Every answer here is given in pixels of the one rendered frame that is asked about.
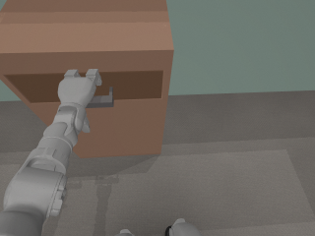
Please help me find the drawer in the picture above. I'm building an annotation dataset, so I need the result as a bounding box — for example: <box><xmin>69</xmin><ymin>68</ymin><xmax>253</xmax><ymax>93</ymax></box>
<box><xmin>6</xmin><ymin>70</ymin><xmax>163</xmax><ymax>103</ymax></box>

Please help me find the robot left hand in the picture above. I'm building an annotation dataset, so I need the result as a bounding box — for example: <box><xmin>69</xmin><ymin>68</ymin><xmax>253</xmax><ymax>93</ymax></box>
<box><xmin>57</xmin><ymin>69</ymin><xmax>102</xmax><ymax>133</ymax></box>

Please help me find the left robot shin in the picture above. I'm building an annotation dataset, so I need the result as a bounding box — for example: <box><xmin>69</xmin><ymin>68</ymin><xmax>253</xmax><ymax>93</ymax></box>
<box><xmin>120</xmin><ymin>229</ymin><xmax>131</xmax><ymax>234</ymax></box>

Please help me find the robot shin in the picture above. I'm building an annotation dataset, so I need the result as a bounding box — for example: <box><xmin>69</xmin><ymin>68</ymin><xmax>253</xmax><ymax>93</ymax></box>
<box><xmin>120</xmin><ymin>229</ymin><xmax>131</xmax><ymax>234</ymax></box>
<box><xmin>173</xmin><ymin>218</ymin><xmax>185</xmax><ymax>226</ymax></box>

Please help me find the robot left forearm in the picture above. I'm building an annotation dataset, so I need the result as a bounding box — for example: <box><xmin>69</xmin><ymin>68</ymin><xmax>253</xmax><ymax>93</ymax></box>
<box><xmin>3</xmin><ymin>102</ymin><xmax>86</xmax><ymax>209</ymax></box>

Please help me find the handle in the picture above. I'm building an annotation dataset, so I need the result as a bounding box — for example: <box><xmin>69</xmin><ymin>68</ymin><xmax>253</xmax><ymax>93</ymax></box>
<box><xmin>86</xmin><ymin>87</ymin><xmax>114</xmax><ymax>108</ymax></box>

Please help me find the left robot upper arm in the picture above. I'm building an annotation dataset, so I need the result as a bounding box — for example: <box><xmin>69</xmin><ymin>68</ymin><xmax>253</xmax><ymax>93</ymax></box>
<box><xmin>0</xmin><ymin>166</ymin><xmax>68</xmax><ymax>236</ymax></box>

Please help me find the cabinet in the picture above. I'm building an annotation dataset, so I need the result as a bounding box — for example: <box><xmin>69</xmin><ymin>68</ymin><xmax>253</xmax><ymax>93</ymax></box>
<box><xmin>0</xmin><ymin>0</ymin><xmax>174</xmax><ymax>158</ymax></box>

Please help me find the right robot shin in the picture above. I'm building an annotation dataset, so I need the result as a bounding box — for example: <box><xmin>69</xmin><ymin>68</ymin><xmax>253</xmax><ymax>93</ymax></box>
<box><xmin>173</xmin><ymin>218</ymin><xmax>185</xmax><ymax>226</ymax></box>

